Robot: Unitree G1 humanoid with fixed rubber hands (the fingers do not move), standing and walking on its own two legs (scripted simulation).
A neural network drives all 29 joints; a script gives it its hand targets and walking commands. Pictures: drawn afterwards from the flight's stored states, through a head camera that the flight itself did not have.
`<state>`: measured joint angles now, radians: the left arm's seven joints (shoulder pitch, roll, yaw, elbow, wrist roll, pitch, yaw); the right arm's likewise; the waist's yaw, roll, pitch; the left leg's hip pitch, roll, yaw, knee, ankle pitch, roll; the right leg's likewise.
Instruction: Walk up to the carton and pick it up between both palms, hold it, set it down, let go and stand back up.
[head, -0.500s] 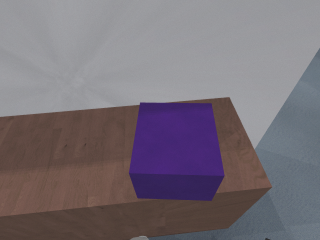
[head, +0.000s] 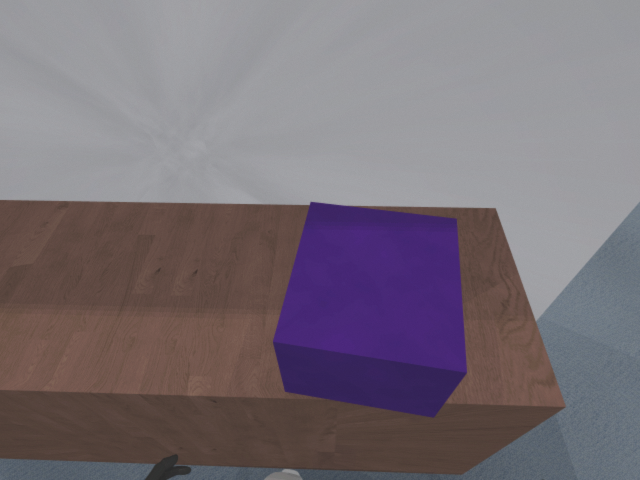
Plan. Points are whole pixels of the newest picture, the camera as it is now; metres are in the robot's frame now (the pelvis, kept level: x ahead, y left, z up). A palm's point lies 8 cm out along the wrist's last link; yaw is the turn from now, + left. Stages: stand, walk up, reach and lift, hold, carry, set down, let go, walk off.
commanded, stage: walk up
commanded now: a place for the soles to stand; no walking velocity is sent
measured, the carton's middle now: (370, 305) +0.39 -0.03 -0.07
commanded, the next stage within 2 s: reach and lift in 1.32 s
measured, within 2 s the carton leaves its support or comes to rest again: neither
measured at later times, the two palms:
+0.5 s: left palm out of the picture +0.05 +0.26 -0.12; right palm out of the picture +0.13 -0.27 -0.10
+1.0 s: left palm out of the picture +0.03 +0.26 -0.12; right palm out of the picture +0.13 -0.26 -0.10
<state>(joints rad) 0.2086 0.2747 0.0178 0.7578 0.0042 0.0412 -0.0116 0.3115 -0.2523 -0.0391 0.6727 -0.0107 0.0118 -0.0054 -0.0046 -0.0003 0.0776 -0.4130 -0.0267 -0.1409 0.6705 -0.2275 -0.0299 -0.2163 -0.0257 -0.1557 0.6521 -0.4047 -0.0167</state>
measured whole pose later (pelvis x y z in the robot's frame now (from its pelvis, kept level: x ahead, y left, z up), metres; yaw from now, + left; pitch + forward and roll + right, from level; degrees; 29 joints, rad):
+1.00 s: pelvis +0.00 -0.02 +0.00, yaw +8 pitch -3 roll -2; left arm 0.30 0.30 0.03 0.73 0.01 0.05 -0.01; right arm 0.27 -0.25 -0.04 0.69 -0.01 0.03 -0.01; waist 0.01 0.01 0.10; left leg -0.42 -0.05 -0.18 0.70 -0.22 -0.03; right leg -0.17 -0.04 -0.25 0.67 -0.45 -0.04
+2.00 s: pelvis +0.01 -0.01 +0.01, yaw -2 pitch -2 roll +1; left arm 0.14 0.22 0.08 0.64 -0.05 0.08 0.02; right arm 0.07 -0.15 -0.02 0.85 0.00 -0.29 0.01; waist 0.03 -0.05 0.08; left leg -0.30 0.04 0.03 0.48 -0.15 -0.02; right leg -0.16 0.00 -0.05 0.53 -0.34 -0.03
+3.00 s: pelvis +0.02 +0.00 +0.02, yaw -4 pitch -4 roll +1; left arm 0.29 0.25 -0.07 0.62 -0.17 -0.50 -0.03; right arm 0.26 -0.12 0.04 0.74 0.23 -0.58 0.00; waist 0.02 -0.05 0.04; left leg -0.20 0.04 0.04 0.47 -0.19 -0.02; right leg -0.06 0.01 -0.01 0.48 -0.34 -0.02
